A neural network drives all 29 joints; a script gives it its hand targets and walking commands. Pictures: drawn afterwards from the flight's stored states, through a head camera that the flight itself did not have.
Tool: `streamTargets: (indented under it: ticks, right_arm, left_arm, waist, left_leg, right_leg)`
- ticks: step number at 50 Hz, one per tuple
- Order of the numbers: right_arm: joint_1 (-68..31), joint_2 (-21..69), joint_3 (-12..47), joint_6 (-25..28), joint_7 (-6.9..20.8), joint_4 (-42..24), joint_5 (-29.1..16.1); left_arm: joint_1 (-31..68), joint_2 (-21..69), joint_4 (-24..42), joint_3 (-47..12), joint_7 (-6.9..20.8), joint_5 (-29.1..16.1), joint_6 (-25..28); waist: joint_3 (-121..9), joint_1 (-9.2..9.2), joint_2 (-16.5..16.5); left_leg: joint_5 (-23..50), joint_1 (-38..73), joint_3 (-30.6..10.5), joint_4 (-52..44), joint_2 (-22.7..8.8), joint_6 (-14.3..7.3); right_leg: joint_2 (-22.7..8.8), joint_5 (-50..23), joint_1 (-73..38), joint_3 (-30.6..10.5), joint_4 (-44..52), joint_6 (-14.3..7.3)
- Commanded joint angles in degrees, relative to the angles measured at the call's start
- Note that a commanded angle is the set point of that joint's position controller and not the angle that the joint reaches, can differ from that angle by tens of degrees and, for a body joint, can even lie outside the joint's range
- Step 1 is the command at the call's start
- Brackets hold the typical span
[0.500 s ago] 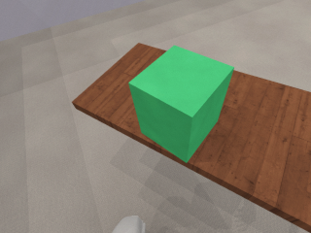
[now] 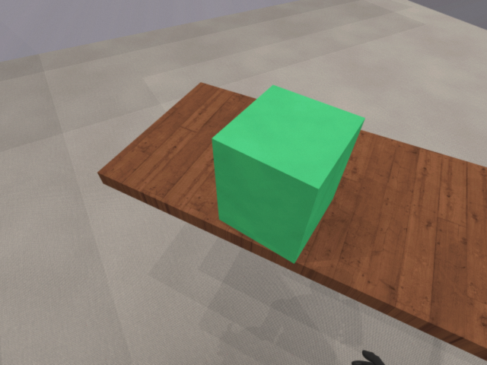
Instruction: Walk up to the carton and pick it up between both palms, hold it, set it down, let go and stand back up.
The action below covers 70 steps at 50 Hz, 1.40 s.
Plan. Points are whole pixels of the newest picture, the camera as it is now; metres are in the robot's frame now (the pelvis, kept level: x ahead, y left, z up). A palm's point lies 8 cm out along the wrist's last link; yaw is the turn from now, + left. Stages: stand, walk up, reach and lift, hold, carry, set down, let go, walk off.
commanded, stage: walk up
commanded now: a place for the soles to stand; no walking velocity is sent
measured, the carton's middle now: (283, 174) +0.47 -0.06 +0.01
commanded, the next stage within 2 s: none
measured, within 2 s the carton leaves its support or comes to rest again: neither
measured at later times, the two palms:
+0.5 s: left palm out of the picture +0.04 +0.24 -0.13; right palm out of the picture -0.02 -0.26 -0.14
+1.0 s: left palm out of the picture +0.13 +0.41 -0.14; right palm out of the picture +0.06 -0.15 -0.14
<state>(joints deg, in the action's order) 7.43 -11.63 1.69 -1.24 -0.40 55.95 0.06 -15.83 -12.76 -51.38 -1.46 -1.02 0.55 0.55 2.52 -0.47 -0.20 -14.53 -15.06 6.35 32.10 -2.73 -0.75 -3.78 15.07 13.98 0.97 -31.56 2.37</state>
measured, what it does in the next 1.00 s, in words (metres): steps to the left, turning right: left foot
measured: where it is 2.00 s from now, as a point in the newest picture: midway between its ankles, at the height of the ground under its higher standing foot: outside the picture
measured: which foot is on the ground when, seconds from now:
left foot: down 0.00-0.64, up 0.66-0.96, down 0.98-1.00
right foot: down 0.00-0.98, up 1.00-1.00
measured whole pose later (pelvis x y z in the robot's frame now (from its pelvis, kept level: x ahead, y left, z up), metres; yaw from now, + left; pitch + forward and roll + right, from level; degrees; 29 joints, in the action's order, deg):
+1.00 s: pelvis +0.00 +0.15 -0.04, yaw -19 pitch -1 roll +1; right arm 5.6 -18.1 -1.9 -5.1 3.5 42.2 2.9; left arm -19.8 -16.0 -43.7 4.7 -4.8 3.7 -0.2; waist 5.7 -1.9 0.5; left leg -21.5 -24.8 -1.7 47.4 -2.7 3.6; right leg -3.9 17.9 28.0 -23.5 -41.8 3.4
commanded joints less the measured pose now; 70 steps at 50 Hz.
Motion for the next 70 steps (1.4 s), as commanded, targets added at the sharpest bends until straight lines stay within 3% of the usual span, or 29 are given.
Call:
streamTargets:
  ticks: [1,7,9,10,13,22,25,30,31,32,33,34,36,37,39,44,46,48,49,50,51,53,55,59,61,64,67,69,70]
  right_arm:
    - [0.96,-9.60,-1.50,0.63,-0.24,-1.78,-0.22]
    - [3.15,-10.79,-1.60,0.30,-0.20,-0.69,-0.58]
    - [2.53,-11.69,-1.76,0.17,-0.08,-0.50,-0.19]
    - [3.74,-10.97,-1.40,0.15,-0.08,0.09,-0.08]
    - [5.32,-10.99,-1.47,0.08,0.06,0.19,0.10]
    - [9.06,-11.29,-0.60,0.37,-0.43,1.36,0.62]
    - [7.87,-12.25,-1.06,0.42,-0.49,0.94,0.37]
    - [7.08,-12.84,-0.93,-0.06,-0.55,-0.31,-0.05]
    - [-1.44,-17.56,-3.47,-1.57,0.77,-6.07,4.61]
    - [-3.38,-15.16,-3.10,-2.68,1.53,-9.46,6.11]
    - [-3.86,-13.37,-3.41,-3.32,1.91,-12.04,6.64]
    - [-2.27,-12.53,-3.43,-3.63,2.29,-12.76,5.61]
    - [0.41,-11.88,-3.34,-2.81,2.53,-12.93,4.61]
    - [1.97,-10.99,-3.18,-2.68,2.56,-13.45,4.52]
    - [2.23,-11.31,-3.72,-2.70,3.03,-14.46,4.88]
    - [-1.35,-9.85,-3.90,-3.92,3.54,-18.22,3.21]
    - [2.52,-10.48,-4.70,-3.61,3.95,-17.50,2.64]
    - [14.99,-11.82,-5.68,-3.38,3.90,-13.56,2.53]
    - [14.29,-18.64,-7.29,-3.28,3.64,-14.84,2.02]
    - [7.57,-23.22,-7.68,-3.22,3.01,-17.21,1.27]
    - [3.31,-22.94,-7.49,-2.99,2.25,-18.25,0.84]
    - [-0.53,-16.31,-6.04,-3.08,1.69,-17.57,1.73]
    - [-1.22,-11.89,-4.86,-2.48,1.59,-17.68,1.65]
    - [3.85,-8.88,-3.87,0.28,0.65,-14.17,1.54]
    - [8.76,-9.15,-3.88,1.16,-0.01,-11.69,1.69]
    - [15.04,-10.36,-4.10,2.20,-0.71,-9.14,1.97]
    - [12.81,-12.90,-4.27,1.57,-0.45,-8.07,2.50]
    - [12.47,-9.99,-3.20,1.60,0.23,-8.62,2.64]
    - [13.41,-6.50,-1.97,1.88,0.52,-9.08,1.72]
  left_arm:
    - [-3.19,-6.11,1.61,1.11,-0.09,0.09,0.79]
    - [-2.20,-8.12,0.84,0.92,-0.13,-0.13,0.90]
    - [-4.29,-7.14,0.71,0.73,-0.03,-0.19,1.06]
    - [-4.51,-8.13,0.09,0.82,-0.01,-0.08,1.09]
    - [-3.76,-10.36,0.02,1.40,-0.17,0.21,1.05]
    - [-2.22,-10.94,-0.55,1.35,-0.32,-0.15,0.85]
    - [-3.92,-8.86,-0.42,1.05,-0.31,-0.18,0.62]
    - [-3.01,-9.20,0.45,0.95,-0.61,-0.68,0.74]
    - [-14.88,-13.32,-0.08,4.42,-2.43,1.12,1.04]
    - [-18.29,-18.61,-0.70,6.45,-3.94,1.52,0.83]
    - [-17.64,-19.49,-0.02,7.47,-5.39,1.71,0.84]
    - [-11.69,-19.81,2.42,7.66,-6.63,1.06,0.69]
    - [-5.90,-16.10,4.99,7.35,-6.71,1.35,1.17]
    - [-5.70,-14.27,5.99,7.16,-6.15,1.56,1.64]
    - [-6.57,-13.07,7.33,7.57,-5.69,1.67,2.50]
    - [-3.51,-14.90,11.18,9.16,-4.89,3.55,2.23]
    - [1.31,-15.36,13.65,9.41,-4.37,3.61,1.35]
    - [1.02,-12.99,15.03,8.31,-3.80,3.36,0.26]
    - [-0.25,-6.75,16.87,6.10,-3.91,2.83,0.14]
    - [-2.67,-6.10,16.41,6.31,-5.02,1.71,0.09]
    - [-0.88,-8.36,17.48,6.38,-5.72,1.71,0.36]
    - [-5.33,-8.91,13.78,6.86,-5.46,0.98,0.97]
    - [-8.96,-9.43,11.38,7.07,-3.46,1.25,0.71]
    - [-7.86,-7.21,11.66,6.48,-0.38,1.31,-0.27]
    - [-3.70,-6.13,12.29,5.71,0.12,2.04,-0.61]
    - [1.69,-5.27,13.21,5.33,0.60,2.33,-0.63]
    - [-3.43,-2.55,11.29,4.93,1.05,1.29,0.86]
    - [-9.45,-5.17,8.12,6.14,0.70,1.43,1.72]
    - [-9.38,-7.84,8.75,6.59,0.37,1.64,1.85]
  waist:
    - [0.91,0.09,0.12]
    - [2.85,0.57,0.64]
    - [1.68,-0.85,4.36]
    - [2.48,0.33,0.41]
    - [1.41,0.75,-0.78]
    - [1.12,0.93,-5.37]
    - [0.74,-0.11,1.34]
    - [-0.41,-0.17,-0.65]
    - [-0.28,-4.84,1.12]
    - [3.93,-5.81,-7.10]
    - [5.84,-5.28,-4.14]
    - [9.30,-2.50,-4.93]
    - [1.36,1.04,-6.48]
    - [-3.33,1.61,-8.96]
    - [-8.58,0.84,-5.60]
    - [-4.30,-0.36,-16.22]
    - [-2.90,2.95,-15.52]
    - [-7.64,7.81,-5.21]
    - [-6.72,7.71,14.45]
    - [-6.12,5.96,19.73]
    - [-2.39,5.66,19.26]
    - [3.96,1.72,16.70]
    - [2.48,-0.15,14.39]
    - [-0.62,-0.41,6.67]
    - [0.53,2.34,5.55]
    - [2.81,4.90,3.48]
    - [-0.21,1.18,4.81]
    - [-3.51,-1.61,1.91]
    - [-2.59,-1.26,-4.42]
  left_leg:
    - [-5.55,-1.21,-9.66,-11.79,-7.57,-3.35]
    - [-12.23,-2.19,-7.42,-13.34,-6.88,-2.84]
    - [-14.52,-2.80,-6.85,-13.85,-6.53,-3.04]
    - [-14.34,-1.64,-6.44,-13.15,-5.70,-2.81]
    - [-13.67,1.15,-4.57,-10.46,-4.78,-2.27]
    - [-4.20,5.38,-3.20,-7.90,-5.12,-1.49]
    - [-5.99,3.02,-2.82,-9.95,-6.01,-2.35]
    - [-5.78,2.74,-1.75,-8.03,-6.31,-1.93]
    - [-16.16,-5.06,4.41,8.84,-0.83,-0.28]
    - [-22.84,-18.57,1.11,19.90,3.04,1.59]
    - [-20.72,-24.85,-8.04,27.52,-0.46,1.84]
    - [-18.33,-28.51,-12.69,30.56,-2.82,2.31]
    - [-10.40,-25.60,-14.38,31.35,-3.67,3.72]
    - [-8.45,-22.27,-11.96,32.89,-1.91,4.35]
    - [-7.50,-17.68,-11.50,34.19,-1.88,5.26]
    - [-14.68,-11.93,-10.44,20.62,-2.25,4.84]
    - [-11.35,-4.48,-7.29,11.79,0.18,3.40]
    - [-4.11,13.82,-4.38,1.00,2.56,2.09]
    - [-14.93,10.01,-25.15,-10.06,-11.58,-1.92]
    - [-24.17,3.38,-40.86,-19.93,-20.63,-8.04]
    - [-24.44,-3.94,-42.54,-22.83,-22.61,-11.32]
    - [-12.60,-2.61,-27.56,-15.07,-15.41,-8.35]
    - [-12.70,-3.41,-19.89,-12.35,-11.32,-6.09]
    - [-22.60,-2.27,-19.89,-16.22,-13.85,-7.29]
    - [-25.28,3.31,-21.85,-17.48,-16.15,-8.71]
    - [-16.49,11.91,-23.53,-17.05,-19.15,-10.32]
    - [-8.65,1.30,-10.78,-12.82,-15.32,-7.27]
    - [-3.60,-10.02,-2.21,-3.58,-8.33,-2.03]
    - [-4.70,-15.58,1.72,1.81,-4.71,1.09]
  right_leg:
    - [-0.81,-0.40,1.77,-2.83,3.89,-3.72]
    - [0.04,3.08,4.51,-4.83,4.77,-4.36]
    - [-0.59,3.42,3.49,-5.67,5.00,-4.46]
    - [-0.48,5.90,4.66,-6.58,5.79,-4.56]
    - [-1.36,9.55,8.27,-9.37,8.39,-4.80]
    - [-1.30,0.34,10.19,-11.36,7.80,-5.11]
    - [-0.31,-4.50,7.31,-10.85,4.36,-5.09]
    - [-0.07,-6.07,8.01,-11.74,3.39,-5.23]
    - [-5.34,8.85,2.95,-26.03,9.71,-9.33]
    - [-12.65,12.56,-1.82,-42.54,15.63,-13.52]
    - [-16.36,19.54,-0.59,-48.52,17.33,-15.15]
    - [-17.84,19.91,1.39,-46.29,16.89,-15.62]
    - [-10.16,10.80,-1.86,-36.35,12.35,-11.67]
    - [-7.65,7.80,-1.75,-32.78,11.19,-10.45]
    - [-6.29,2.13,-0.62,-30.30,9.84,-10.63]
    - [-5.84,-4.55,4.89,-29.04,5.52,-10.38]
    - [-2.55,-5.81,12.46,-25.54,2.58,-8.75]
    - [3.79,6.06,24.21,-21.70,-10.03,-6.26]
    - [13.36,17.69,30.37,-12.26,-25.79,-2.75]
    - [12.39,24.11,32.62,-9.29,-33.91,-0.89]
    - [9.61,24.32,29.40,-9.78,-39.17,-1.56]
    - [7.86,18.03,28.42,-10.76,-38.94,-1.69]
    - [7.04,13.80,21.43,-7.59,-35.94,-1.98]
    - [7.86,11.10,16.38,-5.19,-28.47,-1.73]
    - [5.97,11.75,17.56,-5.30,-20.45,-1.00]
    - [5.11,14.56,20.56,-6.46,-10.26,-1.40]
    - [5.52,1.40,-0.36,-3.27,5.00,-3.84]
    - [3.03,-6.81,-17.26,-11.39,8.01,-7.50]
    - [-6.49,-11.84,-17.50,-26.11,7.91,-11.32]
